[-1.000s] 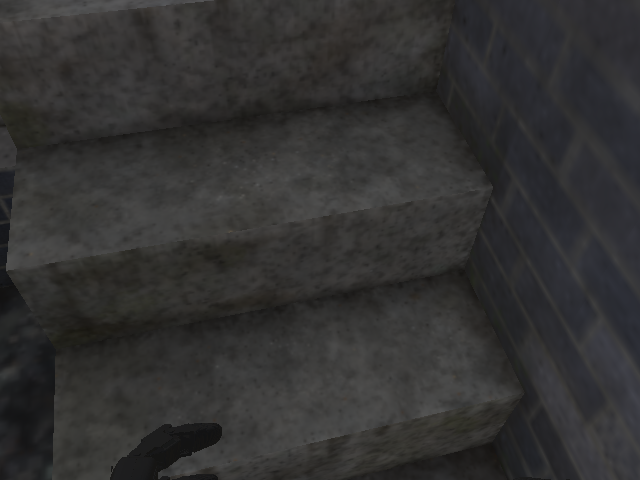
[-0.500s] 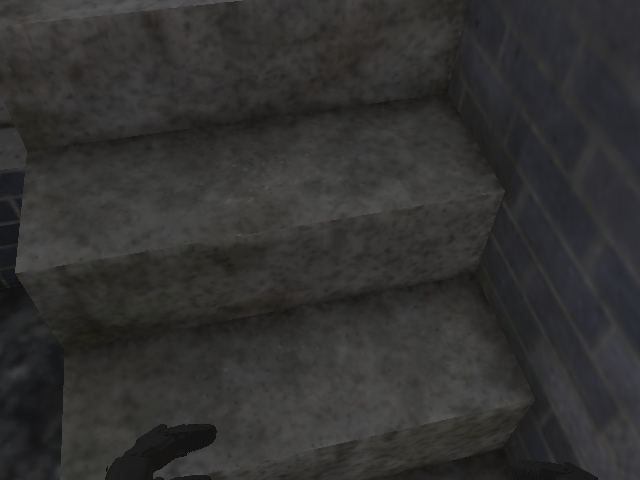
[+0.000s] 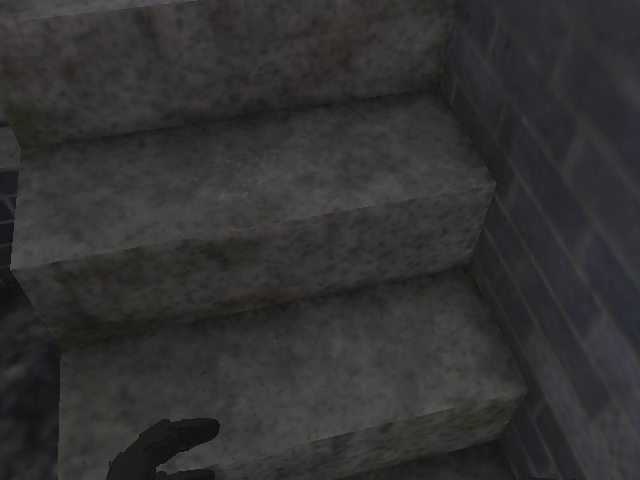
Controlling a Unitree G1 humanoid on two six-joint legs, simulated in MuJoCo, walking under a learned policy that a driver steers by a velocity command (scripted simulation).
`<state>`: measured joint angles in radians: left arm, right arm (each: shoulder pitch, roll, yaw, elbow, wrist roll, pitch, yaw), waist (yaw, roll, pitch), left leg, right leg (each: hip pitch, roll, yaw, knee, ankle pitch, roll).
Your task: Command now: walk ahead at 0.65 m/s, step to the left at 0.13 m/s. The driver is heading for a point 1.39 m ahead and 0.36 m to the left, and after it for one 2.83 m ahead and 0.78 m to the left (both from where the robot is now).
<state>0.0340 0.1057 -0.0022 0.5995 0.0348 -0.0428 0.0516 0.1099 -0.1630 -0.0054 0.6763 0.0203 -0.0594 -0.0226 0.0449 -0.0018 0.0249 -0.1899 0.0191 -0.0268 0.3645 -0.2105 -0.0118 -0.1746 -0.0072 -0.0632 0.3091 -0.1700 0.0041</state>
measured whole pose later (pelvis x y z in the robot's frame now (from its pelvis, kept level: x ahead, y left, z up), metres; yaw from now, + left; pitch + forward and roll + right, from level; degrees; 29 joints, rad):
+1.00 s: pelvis +0.00 +0.00 +0.00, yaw +0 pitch +2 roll -1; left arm 0.03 0.11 0.00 0.62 0.04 -0.05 0.05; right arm 0.10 -0.17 0.00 0.69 0.03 -0.06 -0.03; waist 0.05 0.00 0.03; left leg -0.19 0.02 -0.03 0.37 -0.22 -0.01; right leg -0.17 -0.01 -0.06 0.31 -0.17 0.01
